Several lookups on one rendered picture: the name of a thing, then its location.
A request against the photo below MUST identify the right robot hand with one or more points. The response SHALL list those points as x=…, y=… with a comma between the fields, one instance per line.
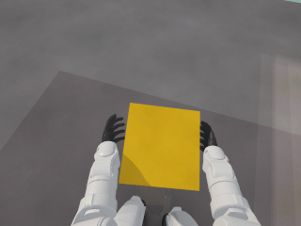
x=208, y=135

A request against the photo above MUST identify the robot left forearm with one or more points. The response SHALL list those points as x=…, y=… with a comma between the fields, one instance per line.
x=100, y=198

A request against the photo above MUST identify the robot right forearm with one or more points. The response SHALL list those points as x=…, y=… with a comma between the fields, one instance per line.
x=226, y=196

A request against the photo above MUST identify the right robot upper arm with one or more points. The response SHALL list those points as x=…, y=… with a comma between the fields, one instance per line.
x=232, y=221

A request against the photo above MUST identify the left robot shin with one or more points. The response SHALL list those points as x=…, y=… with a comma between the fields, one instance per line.
x=136, y=198

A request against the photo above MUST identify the left robot hand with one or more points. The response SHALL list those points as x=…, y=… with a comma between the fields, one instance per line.
x=108, y=132

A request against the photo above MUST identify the right robot thigh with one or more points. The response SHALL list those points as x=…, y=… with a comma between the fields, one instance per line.
x=179, y=218

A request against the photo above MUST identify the carton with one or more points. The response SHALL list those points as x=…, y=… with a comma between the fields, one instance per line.
x=161, y=147

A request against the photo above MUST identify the left robot upper arm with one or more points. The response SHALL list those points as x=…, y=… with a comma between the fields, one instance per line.
x=100, y=221

